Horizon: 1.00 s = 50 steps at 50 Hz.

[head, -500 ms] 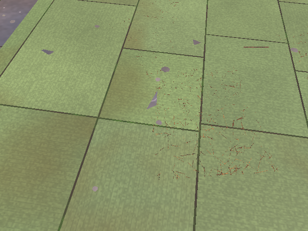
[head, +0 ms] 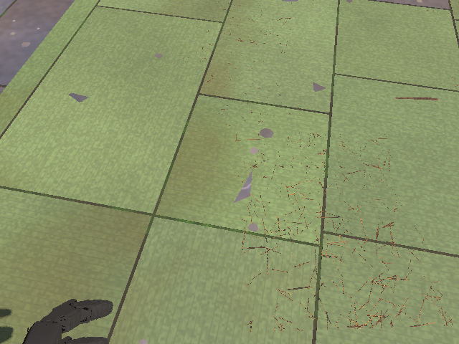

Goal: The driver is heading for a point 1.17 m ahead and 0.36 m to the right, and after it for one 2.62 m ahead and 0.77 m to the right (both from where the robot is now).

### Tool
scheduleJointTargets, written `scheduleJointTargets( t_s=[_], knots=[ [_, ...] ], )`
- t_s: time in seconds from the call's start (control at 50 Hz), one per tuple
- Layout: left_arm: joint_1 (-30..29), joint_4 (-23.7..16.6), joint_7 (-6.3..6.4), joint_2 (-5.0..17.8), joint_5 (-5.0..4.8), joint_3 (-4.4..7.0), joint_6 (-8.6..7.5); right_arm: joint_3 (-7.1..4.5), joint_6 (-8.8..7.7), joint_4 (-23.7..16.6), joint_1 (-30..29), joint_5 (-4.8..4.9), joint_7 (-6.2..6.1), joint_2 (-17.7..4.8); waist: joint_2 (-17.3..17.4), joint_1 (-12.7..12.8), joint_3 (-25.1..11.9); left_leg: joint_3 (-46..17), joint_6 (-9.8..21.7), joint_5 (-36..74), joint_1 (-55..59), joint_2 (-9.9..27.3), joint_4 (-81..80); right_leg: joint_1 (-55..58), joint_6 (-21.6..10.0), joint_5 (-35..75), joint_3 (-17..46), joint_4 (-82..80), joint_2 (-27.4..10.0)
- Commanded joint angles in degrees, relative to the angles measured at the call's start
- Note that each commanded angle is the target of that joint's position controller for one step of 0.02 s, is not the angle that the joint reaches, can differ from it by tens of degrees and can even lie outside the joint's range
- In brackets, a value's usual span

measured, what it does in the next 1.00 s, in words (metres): walks ahead, turning right: left foot, then right foot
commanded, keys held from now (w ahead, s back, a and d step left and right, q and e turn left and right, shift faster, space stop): w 0.28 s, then w+e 0.72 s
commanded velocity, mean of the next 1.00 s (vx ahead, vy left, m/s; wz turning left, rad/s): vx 0.49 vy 0.00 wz -0.27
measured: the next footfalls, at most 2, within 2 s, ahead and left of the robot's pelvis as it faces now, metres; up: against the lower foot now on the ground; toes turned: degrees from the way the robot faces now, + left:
left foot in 0.48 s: +0.47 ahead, +0.14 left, +0.00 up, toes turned -4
right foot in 1.00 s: +0.68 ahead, -0.18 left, +0.00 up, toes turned -24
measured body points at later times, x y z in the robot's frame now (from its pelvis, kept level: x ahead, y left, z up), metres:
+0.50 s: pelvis +0.29 +0.02 +0.00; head +0.33 +0.03 +0.45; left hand +0.29 +0.31 -0.13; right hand +0.52 -0.22 -0.06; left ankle +0.43 +0.13 -0.72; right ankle +0.13 -0.11 -0.71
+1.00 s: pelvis +0.55 -0.04 +0.00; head +0.58 -0.06 +0.45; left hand +0.84 +0.12 -0.08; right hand +0.48 -0.33 -0.13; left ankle +0.43 +0.14 -0.71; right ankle +0.64 -0.16 -0.72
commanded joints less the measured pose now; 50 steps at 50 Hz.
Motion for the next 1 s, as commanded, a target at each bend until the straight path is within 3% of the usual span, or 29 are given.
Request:
scheduleJointTargets(
  t_s=[0.02,0.04,0.06,0.08,0.1,0.12,0.16,0.2,0.24,0.3,0.34,0.38,0.44,0.46,0.48,0.5,0.52,0.54,0.56,0.58,0.6,0.64,0.72,0.82,0.88,0.92,0.96,0.98,1.0],
  knots=[
    [24.23,1.87,1.46,17.04,1.30,5.48,-0.08,0.32,-1.20,-5.08,4.85,-0.63,0.11,-1.71,-9.25,10.42,-23.30,1.09,-0.94,25.77,-36.14,-0.68,45.70,54.04,-14.87,-10.10,31.11,0.66,-20.25],
    [25.35,3.24,1.04,12.26,0.15,4.12,-0.19,0.27,-2.34,-4.27,3.53,0.31,0.24,-3.45,-13.95,11.33,-26.16,-5.09,-1.01,-3.47,-43.47,-4.37,54.07,55.01,-16.19,-19.26,46.99,-9.93,-23.77],
    [20.59,3.05,1.40,9.62,-0.49,3.15,0.00,-1.05,-2.95,-5.91,-3.52,1.86,0.68,-7.93,-10.22,11.23,-14.30,-4.33,-0.50,-1.24,-49.04,-0.38,57.03,46.36,-13.04,-23.44,38.72,-11.72,-21.77],
    [16.74,2.54,1.81,8.33,-0.19,2.69,0.37,-0.83,-3.46,-7.05,-7.95,1.82,0.85,-8.05,-5.49,9.88,-8.01,-1.71,0.12,3.64,-48.67,2.85,54.60,37.30,-11.26,-20.59,31.19,-12.89,-19.60],
    [14.01,2.45,1.89,7.10,0.36,2.22,0.58,-0.87,-3.72,-7.42,-10.46,0.78,0.90,-7.33,-2.54,8.11,-3.46,-0.07,0.05,7.04,-47.20,4.91,50.57,29.23,-10.50,-15.06,26.02,-14.61,-17.22],
    [12.33,2.15,1.91,5.91,1.14,1.76,0.34,-1.14,-3.44,-6.98,-9.88,0.21,0.93,-6.78,-3.28,6.06,-1.93,-0.14,0.00,9.63,-43.97,6.70,47.73,24.05,-9.93,-10.50,22.24,-16.26,-15.19],
    [11.20,2.51,1.89,5.84,0.98,1.75,-0.18,-0.68,-2.49,-5.74,-7.04,0.17,1.03,-4.18,-4.66,3.94,-1.62,0.62,-0.82,11.12,-40.23,7.64,44.88,18.94,-10.82,-6.15,18.26,-19.26,-13.83],
    [11.40,3.51,2.02,6.84,0.43,1.95,-0.72,-0.30,-1.91,-6.45,-8.97,-0.34,0.82,-3.08,-4.30,3.42,0.48,1.64,-2.22,13.46,-41.59,8.38,40.23,15.92,-11.54,-2.14,14.37,-21.49,-13.55],
    [12.38,4.22,2.35,7.92,0.25,2.22,-0.73,0.04,-2.20,-7.80,-13.22,-0.87,0.87,-2.66,-3.39,4.36,1.76,2.32,-3.14,20.43,-43.22,8.74,32.89,16.00,-11.16,0.99,11.03,-22.43,-12.49],
    [15.06,5.19,2.74,8.88,-0.39,2.35,-0.20,0.78,-3.27,-9.53,-20.81,-0.73,1.64,-1.18,-2.28,7.18,2.84,4.58,-3.24,31.23,-39.35,6.46,18.91,15.48,-8.84,3.50,6.53,-22.05,-9.68],
    [18.88,6.57,2.91,10.05,-0.92,2.58,0.41,0.83,-3.78,-10.78,-24.80,-0.30,2.24,-1.15,-1.82,8.79,3.08,4.70,-3.55,34.17,-37.79,4.86,14.05,17.66,-8.57,2.57,7.94,-21.00,-10.84],
    [20.40,7.30,3.18,10.64,-1.32,2.80,1.21,0.46,-4.16,-11.71,-26.79,-0.01,2.79,-2.32,-2.24,8.79,3.25,3.28,-3.04,33.36,-38.06,4.27,10.40,21.70,-7.84,2.16,10.04,-18.55,-12.66],
    [20.69,7.80,3.64,11.46,-1.17,3.24,2.37,-0.57,-4.66,-11.47,-24.65,-0.06,3.08,-4.84,-3.63,6.27,1.60,2.93,-1.54,27.21,-33.43,3.06,7.38,26.05,-5.99,4.85,13.09,-12.88,-14.63],
    [19.89,7.71,3.69,11.29,-1.01,3.13,2.66,-1.36,-4.80,-10.34,-20.09,-0.11,2.88,-6.14,-3.75,3.32,-0.89,4.16,-0.36,25.46,-26.58,1.98,5.76,25.50,-4.80,10.57,12.23,-7.36,-13.15],
    [20.22,7.48,3.63,9.20,-0.31,2.33,2.71,-2.72,-4.85,-8.46,-12.13,-0.42,2.37,-8.87,-2.93,-0.48,-6.90,3.82,1.54,25.40,-13.97,3.23,6.52,21.69,-2.90,11.70,10.19,3.38,-9.67],
    [20.80,5.48,3.59,4.49,1.47,0.63,2.69,-3.80,-4.54,-7.70,-2.43,-1.42,1.68,-13.33,4.95,-3.58,-17.42,-8.03,4.89,24.70,2.58,15.08,8.74,11.36,-0.35,-3.92,6.85,22.35,-4.60],
    [28.94,4.62,3.36,-0.05,-0.63,-0.56,1.70,-4.24,-3.95,-6.58,-1.65,-1.88,2.16,-15.89,22.33,1.09,-24.05,-33.53,12.47,9.82,15.55,25.06,0.10,-6.99,2.05,-31.35,6.49,38.79,2.04],
    [25.67,5.84,3.43,6.94,-2.08,0.99,1.51,-2.72,-3.94,-7.51,-3.42,-1.45,2.28,-9.27,13.78,-0.98,-18.75,-32.94,10.67,2.74,11.61,23.14,-3.18,-12.34,2.11,-29.85,10.92,44.89,-1.17],
    [20.34,4.50,3.44,9.39,-2.49,1.90,1.48,-1.87,-4.02,-7.60,-6.69,-1.11,2.09,-6.68,9.71,-1.09,-11.30,-23.39,8.67,5.11,5.19,21.53,-3.58,-14.74,1.86,-24.44,9.79,45.49,-3.31],
    [17.83,4.08,3.66,8.56,-1.94,1.89,1.63,-1.47,-4.13,-7.57,-10.08,-1.33,2.11,-5.74,5.70,0.41,-7.66,-17.31,7.97,12.35,-1.40,19.38,-4.68,-12.98,2.30,-19.94,8.81,44.13,-5.60],
    [16.75,3.79,3.63,7.89,-1.24,2.15,1.95,-1.17,-4.25,-7.23,-12.48,-1.43,2.14,-4.29,5.55,1.77,-4.55,-12.08,7.77,17.42,-6.39,17.38,-6.39,-11.55,2.61,-17.05,8.90,41.23,-7.04],
    [17.95,3.75,3.30,5.78,-1.54,2.16,3.25,-1.22,-4.97,-6.58,-14.63,-1.78,1.99,-3.50,6.87,3.94,-2.99,-5.65,7.90,22.25,-11.67,15.87,-9.72,-7.10,3.20,-14.13,8.52,39.12,-8.61],
    [14.01,1.41,3.13,3.57,-0.90,1.83,4.89,-2.17,-5.57,-4.62,-14.97,-1.54,1.45,-5.27,4.05,4.61,0.68,2.58,9.24,28.57,-13.25,16.43,-13.27,-10.78,4.45,-8.61,8.39,32.04,-9.38],
    [6.16,-1.21,1.28,2.40,-0.61,1.07,4.19,-3.06,-4.56,-3.01,-13.61,-1.16,0.66,-7.81,2.57,2.13,2.82,12.25,7.71,30.63,-11.25,15.10,-14.04,-8.67,3.77,3.50,4.10,16.07,-8.18],
    [1.77,-3.39,0.51,2.94,-0.64,1.07,4.30,-3.66,-3.64,-1.57,-11.47,-0.20,0.60,-9.09,2.39,0.97,4.31,14.64,6.74,31.60,-6.74,16.45,-12.77,-8.97,2.14,2.19,2.18,11.09,-7.56],
    [0.72,-4.55,0.11,3.89,-0.56,1.44,4.47,-4.10,-2.84,-0.94,-11.15,0.53,0.64,-10.06,2.85,1.55,4.35,15.96,5.80,37.82,-3.18,17.37,-9.59,-8.39,0.40,-2.03,0.52,9.26,-6.33],
    [4.13,-4.64,0.10,5.85,-0.46,2.57,4.84,-4.63,-2.03,-1.08,-12.08,1.18,0.48,-11.83,4.53,4.50,0.91,17.70,4.52,56.58,-1.47,17.14,-1.06,-1.45,-2.02,-7.97,-2.88,9.11,-2.57],
    [10.73,-3.15,0.31,7.71,-0.66,3.82,5.04,-4.67,-1.49,-1.30,-13.07,1.54,0.46,-12.10,4.35,8.58,-2.73,19.17,3.39,63.18,-2.86,15.82,8.41,7.19,-3.70,-8.27,-4.58,7.37,0.23],
    [20.77,-0.23,1.11,11.37,-0.87,5.93,5.38,-4.02,-1.36,-1.59,-12.85,1.30,0.33,-10.66,2.67,13.36,-7.98,20.39,1.20,59.80,-9.77,13.23,22.00,22.39,-5.89,-5.80,-3.79,4.85,2.66]
  ],
)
